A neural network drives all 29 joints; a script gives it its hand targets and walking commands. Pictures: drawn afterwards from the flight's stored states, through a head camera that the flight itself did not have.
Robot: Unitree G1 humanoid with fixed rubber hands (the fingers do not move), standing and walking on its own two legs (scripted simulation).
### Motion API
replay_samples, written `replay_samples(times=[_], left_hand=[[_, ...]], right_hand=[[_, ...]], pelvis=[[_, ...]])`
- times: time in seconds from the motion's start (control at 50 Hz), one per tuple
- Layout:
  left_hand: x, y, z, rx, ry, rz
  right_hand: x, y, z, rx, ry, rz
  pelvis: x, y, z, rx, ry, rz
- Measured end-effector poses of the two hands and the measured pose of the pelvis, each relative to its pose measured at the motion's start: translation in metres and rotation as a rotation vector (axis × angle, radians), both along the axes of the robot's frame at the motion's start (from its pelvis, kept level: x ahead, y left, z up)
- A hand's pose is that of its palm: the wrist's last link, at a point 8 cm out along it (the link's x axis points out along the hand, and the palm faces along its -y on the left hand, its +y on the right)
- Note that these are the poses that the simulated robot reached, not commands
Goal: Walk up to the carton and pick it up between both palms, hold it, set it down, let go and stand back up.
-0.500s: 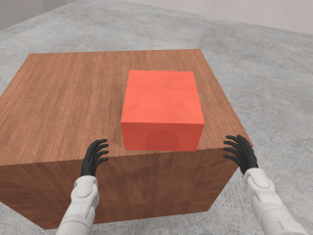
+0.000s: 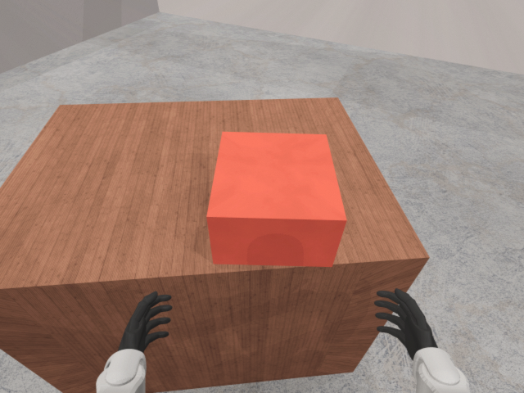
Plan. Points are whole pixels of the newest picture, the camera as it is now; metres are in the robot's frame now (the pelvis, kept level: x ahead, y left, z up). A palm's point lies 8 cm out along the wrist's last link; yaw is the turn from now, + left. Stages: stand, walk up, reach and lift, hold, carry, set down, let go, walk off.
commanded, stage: set down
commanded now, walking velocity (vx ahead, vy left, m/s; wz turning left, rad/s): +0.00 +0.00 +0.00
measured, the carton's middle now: (273, 194) +0.51 +0.01 +0.00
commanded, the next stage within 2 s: let go in 0.60 s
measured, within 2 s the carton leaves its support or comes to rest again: neither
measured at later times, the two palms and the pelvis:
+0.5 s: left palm out of the picture +0.15 +0.23 -0.07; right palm (414, 386) +0.17 -0.21 -0.07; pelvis +0.00 +0.00 +0.00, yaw +0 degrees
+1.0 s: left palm (132, 386) +0.16 +0.23 -0.08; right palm out of the picture +0.15 -0.23 -0.09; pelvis +0.00 +0.00 -0.01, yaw +0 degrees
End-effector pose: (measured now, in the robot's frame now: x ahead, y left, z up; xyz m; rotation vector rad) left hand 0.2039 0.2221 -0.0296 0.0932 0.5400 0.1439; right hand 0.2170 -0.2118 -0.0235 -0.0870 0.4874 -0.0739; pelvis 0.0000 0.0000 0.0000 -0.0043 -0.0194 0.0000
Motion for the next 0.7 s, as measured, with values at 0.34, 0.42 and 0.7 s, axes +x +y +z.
replay_samples(times=[0.34, 0.42, 0.7], left_hand=[[-0.034, 0.008, -0.024, 0.032, 0.178, -0.014], [-0.044, 0.011, -0.031, 0.035, 0.215, -0.012], [-0.073, 0.014, -0.054, 0.045, 0.347, -0.025]], right_hand=[[-0.037, 0.0, -0.034, -0.034, 0.125, 0.007], [-0.042, 0.003, -0.04, -0.038, 0.142, 0.01], [-0.068, 0.002, -0.065, -0.061, 0.247, -0.004]], pelvis=[[-0.001, 0.001, -0.002, 0.001, 0.014, -0.007], [0.001, 0.001, -0.003, 0.0, 0.011, -0.004], [-0.002, 0.001, -0.005, -0.001, 0.006, 0.005]])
